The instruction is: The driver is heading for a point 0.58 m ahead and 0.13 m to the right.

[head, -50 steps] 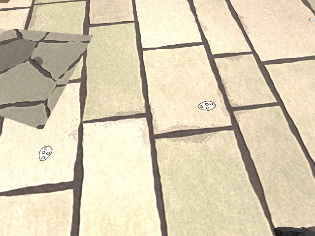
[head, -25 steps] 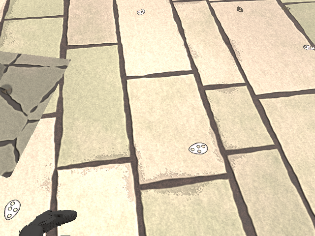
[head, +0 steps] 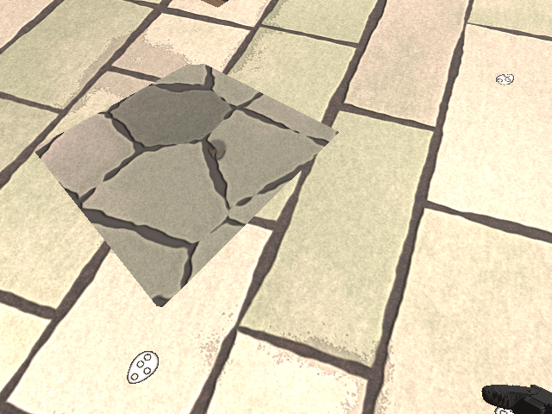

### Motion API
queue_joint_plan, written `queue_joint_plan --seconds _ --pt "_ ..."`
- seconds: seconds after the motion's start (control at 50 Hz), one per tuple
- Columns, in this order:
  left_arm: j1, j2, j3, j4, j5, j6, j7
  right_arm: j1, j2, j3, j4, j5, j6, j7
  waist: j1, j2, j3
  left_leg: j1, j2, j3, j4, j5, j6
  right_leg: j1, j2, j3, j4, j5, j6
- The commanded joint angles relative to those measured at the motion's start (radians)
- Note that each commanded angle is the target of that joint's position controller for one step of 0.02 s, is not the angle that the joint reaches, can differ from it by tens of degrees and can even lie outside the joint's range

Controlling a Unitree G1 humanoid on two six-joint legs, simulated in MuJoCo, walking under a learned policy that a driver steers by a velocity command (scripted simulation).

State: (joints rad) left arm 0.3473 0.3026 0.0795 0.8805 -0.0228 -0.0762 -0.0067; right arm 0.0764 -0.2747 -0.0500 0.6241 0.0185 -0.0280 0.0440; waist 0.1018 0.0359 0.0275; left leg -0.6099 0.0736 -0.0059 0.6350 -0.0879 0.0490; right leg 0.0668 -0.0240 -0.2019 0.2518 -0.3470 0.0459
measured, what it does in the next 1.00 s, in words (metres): walks ahead, turning right: left foot, then right foot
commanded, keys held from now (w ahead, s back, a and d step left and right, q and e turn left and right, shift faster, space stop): w+e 0.66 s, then no key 0.34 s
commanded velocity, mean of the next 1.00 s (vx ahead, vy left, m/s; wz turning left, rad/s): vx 0.42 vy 0.00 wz -0.30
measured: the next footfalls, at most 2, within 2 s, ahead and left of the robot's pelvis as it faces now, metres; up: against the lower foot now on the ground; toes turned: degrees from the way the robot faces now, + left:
left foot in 0.04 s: +0.20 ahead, +0.13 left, +0.00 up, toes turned +3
right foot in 0.60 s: +0.46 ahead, -0.15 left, +0.00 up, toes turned -18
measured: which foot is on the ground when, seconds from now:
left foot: up 0.00-0.02, down 0.04-0.60, up 0.62-1.00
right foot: down 0.00-0.04, up 0.06-0.58, down 0.60-1.00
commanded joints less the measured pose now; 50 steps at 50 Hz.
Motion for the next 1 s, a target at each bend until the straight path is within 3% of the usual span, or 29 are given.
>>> queue_joint_plan --seconds 0.02,0.04,0.06,0.08,0.1,0.12,0.14,0.16,0.2,0.24,0.28,0.38,0.48,0.5,0.54,0.56,0.58,0.6,0.62,0.64,0.66,0.68,0.7,0.72,0.74,0.78,0.86,0.92,1.0 --pt "-0.031 0.204 0.039 -0.028 -0.019 0.007 0.004 0.039 -0.106 -0.039 -0.071 -0.01 -0.017 0.002 -0.127 -0.116 -0.022 0.198 -0.076 0.067 -0.092 -0.076 0.057 -0.029 -0.26 0.098 0.119 0.836 -0.171" --pt "-0.025 0.184 0.026 -0.019 -0.018 0.011 0.006 0.196 -0.151 -0.066 -0.02 -0.011 -0.017 -0.006 -0.21 -0.102 -0.111 0.442 -0.107 0.088 -0.135 -0.011 0.084 -0.105 -0.217 0.064 0.303 0.891 -0.145" --pt "-0.019 0.13 0.0 -0.038 0.008 0.005 0.005 0.369 -0.233 -0.092 0.015 -0.019 -0.011 -0.025 -0.277 -0.01 -0.247 0.775 0.06 -0.106 -0.087 0.065 0.139 -0.343 -0.165 0.058 0.607 0.592 -0.104" --pt "0.094 0.009 -0.04 -0.059 0.017 -0.014 -0.009 0.374 -0.313 -0.096 0.016 -0.024 -0.012 -0.032 -0.187 0.235 -0.395 1.024 0.336 -0.603 -0.197 -0.098 0.299 -0.691 0.018 0.137 0.958 -0.221 -0.048" --pt "0.011 0.12 -0.011 -0.042 -0.018 -0.031 -0.013 0.385 -0.224 -0.073 0.005 -0.025 -0.021 -0.028 -0.252 0.107 -0.419 0.98 0.341 -0.666 -0.275 -0.149 0.279 -0.758 0.006 0.312 1.072 -0.261 -0.059" --pt "-0.074 0.15 0.002 -0.08 -0.042 -0.035 -0.014 0.339 -0.19 -0.06 0.02 -0.025 -0.029 -0.027 -0.239 0.097 -0.256 0.867 0.306 -0.489 -0.289 -0.086 0.232 -0.837 -0.034 0.299 1.083 -0.188 -0.068" --pt "-0.106 0.133 -0.002 -0.08 -0.022 -0.035 -0.009 0.285 -0.155 -0.048 0.025 -0.022 -0.037 -0.025 -0.204 0.045 -0.166 0.728 0.254 -0.348 -0.291 0.073 0.187 -0.803 -0.078 0.291 1.017 -0.107 -0.07" --pt "-0.096 0.12 0.002 -0.079 -0.009 -0.026 -0.004 0.219 -0.129 -0.043 0.028 -0.024 -0.04 -0.023 -0.155 0.066 -0.127 0.635 0.23 -0.278 -0.333 0.06 0.182 -0.779 -0.103 0.281 0.967 -0.04 -0.062" --pt "-0.038 0.092 0.002 -0.055 -0.013 0.008 -0.001 0.161 -0.094 -0.039 0.031 -0.032 -0.061 -0.022 -0.104 0.08 -0.094 0.489 0.215 -0.207 -0.432 0.029 0.187 -0.667 -0.13 0.291 0.944 0.041 -0.05" --pt "-0.044 0.055 -0.003 -0.055 -0.012 0.032 0.003 0.138 -0.092 -0.042 0.051 -0.032 -0.08 -0.024 -0.082 0.038 -0.045 0.446 0.21 -0.119 -0.485 0.067 0.185 -0.686 -0.132 0.304 0.898 0.087 -0.034" --pt "-0.092 0.047 -0.001 -0.071 -0.007 0.039 0.007 0.149 -0.1 -0.048 0.075 -0.04 -0.086 -0.035 -0.088 0.017 -0.011 0.457 0.2 -0.044 -0.51 0.092 0.168 -0.744 -0.128 0.322 0.825 0.178 -0.027" --pt "-0.218 0.016 -0.013 -0.11 0.003 0.03 -0.02 0.18 -0.129 -0.058 0.114 -0.032 -0.081 -0.053 -0.13 0.009 0.033 0.504 0.169 0.124 -0.532 0.129 0.123 -0.736 -0.099 0.257 0.544 0.415 -0.039" --pt "-0.346 0.016 -0.02 -0.185 0.003 0.031 -0.048 0.246 -0.161 -0.074 0.163 -0.008 -0.052 -0.06 -0.172 0.002 0.08 0.667 0.22 0.18 -0.477 0.199 0.102 -0.784 -0.08 0.192 0.404 0.339 -0.086" --pt "-0.351 0.023 -0.018 -0.197 0.003 0.032 -0.053 0.245 -0.169 -0.077 0.168 -0.004 -0.044 -0.061 -0.165 0.01 0.076 0.697 0.227 0.19 -0.443 0.273 0.093 -0.775 -0.068 0.173 0.391 0.293 -0.101" --pt "-0.307 0.052 -0.002 -0.207 0.001 0.035 -0.058 0.225 -0.199 -0.085 0.165 0.002 -0.028 -0.068 -0.123 0.045 0.021 0.729 0.226 0.216 -0.314 0.612 0.07 -0.666 -0.006 0.111 0.391 0.191 -0.139" --pt "-0.225 0.08 0.015 -0.195 -0.002 0.038 -0.057 0.211 -0.211 -0.087 0.162 0.005 -0.019 -0.071 -0.073 0.059 -0.033 0.723 0.215 0.23 -0.186 0.762 0.054 -0.553 0.038 0.082 0.391 0.148 -0.164" --pt "-0.077 0.127 0.044 -0.159 -0.005 0.039 -0.049 0.19 -0.21 -0.083 0.156 0.01 -0.012 -0.074 0.013 0.043 -0.112 0.657 0.176 0.258 0.015 0.784 0.022 -0.342 0.087 0.069 0.328 0.193 -0.199" --pt "0.084 0.214 0.081 -0.122 -0.005 0.048 -0.029 0.203 -0.183 -0.07 0.142 -0.006 -0.018 -0.079 0.078 -0.043 -0.203 0.427 0.134 0.259 0.31 0.514 -0.03 -0.036 0.018 0.232 0.298 0.219 -0.252" --pt "0.036 0.321 0.099 -0.147 -0.014 0.049 -0.017 0.266 -0.041 -0.027 0.082 -0.035 -0.049 -0.07 -0.041 -0.334 -0.274 -0.041 -0.101 0.186 0.723 -0.4 -0.113 0.278 -0.253 0.837 0.172 0.082 -0.461" --pt "0.061 0.254 0.07 -0.176 0.002 0.034 -0.025 0.215 -0.102 -0.028 0.075 -0.001 -0.096 -0.052 0.015 -0.193 -0.412 -0.157 -0.112 -0.086 0.821 -0.495 -0.084 0.352 -0.32 1.063 0.037 -0.02 -0.494" --pt "0.049 0.184 0.053 -0.166 0.01 0.021 -0.026 0.116 -0.14 -0.036 0.05 0.036 -0.116 -0.041 0.032 -0.135 -0.288 -0.221 -0.06 -0.096 0.798 -0.424 -0.055 0.283 -0.286 0.9 0.037 0.04 -0.432" --pt "-0.024 0.15 0.042 -0.17 0.008 0.012 -0.028 0.109 -0.128 -0.032 0.052 0.026 -0.123 -0.045 -0.024 -0.061 -0.168 -0.191 -0.009 -0.085 0.686 -0.344 -0.044 0.117 -0.245 0.741 0.053 0.245 -0.387" --pt "-0.098 0.105 0.029 -0.184 0.01 0.008 -0.024 0.108 -0.14 -0.04 0.07 -0.008 -0.118 -0.056 -0.062 -0.039 -0.131 -0.121 0.03 -0.076 0.599 -0.308 -0.051 -0.005 -0.214 0.625 0.073 0.461 -0.353" --pt "-0.138 0.089 0.02 -0.201 0.023 0.01 -0.018 0.125 -0.147 -0.046 0.078 -0.022 -0.103 -0.06 -0.09 -0.043 -0.102 -0.037 0.043 -0.068 0.579 -0.289 -0.061 -0.122 -0.198 0.559 0.06 0.633 -0.35" --pt "-0.15 0.097 0.021 -0.205 0.032 0.01 -0.014 0.149 -0.148 -0.049 0.08 -0.023 -0.087 -0.06 -0.111 -0.064 -0.101 0.024 0.043 -0.065 0.558 -0.296 -0.075 -0.195 -0.196 0.527 0.057 0.758 -0.361" --pt "-0.15 0.11 0.023 -0.194 0.027 0.006 -0.005 0.174 -0.108 -0.04 0.09 -0.025 -0.061 -0.061 -0.13 -0.059 -0.094 0.061 0.033 -0.039 0.451 -0.256 -0.096 -0.265 -0.162 0.425 0.045 0.889 -0.341" --pt "-0.139 0.123 0.022 -0.171 0.017 0.023 0.016 0.095 -0.063 -0.019 0.077 -0.028 -0.047 -0.059 -0.103 -0.103 -0.119 0.125 -0.008 -0.004 0.158 0.01 -0.109 -0.288 -0.086 0.3 0.052 0.883 -0.27" --pt "-0.108 0.114 0.014 -0.147 0.018 0.036 0.022 0.026 -0.074 -0.018 0.068 -0.019 -0.052 -0.045 -0.062 -0.12 -0.125 0.159 -0.03 -0.014 0.013 0.146 -0.1 -0.238 -0.099 0.317 0.066 0.773 -0.247" --pt "-0.117 0.1 0.003 -0.12 0.022 0.044 0.021 0.01 -0.107 -0.03 0.065 -0.034 -0.062 -0.031 -0.07 -0.127 -0.096 0.175 -0.043 -0.029 -0.1 0.073 -0.051 -0.171 -0.144 0.394 0.162 0.703 -0.231"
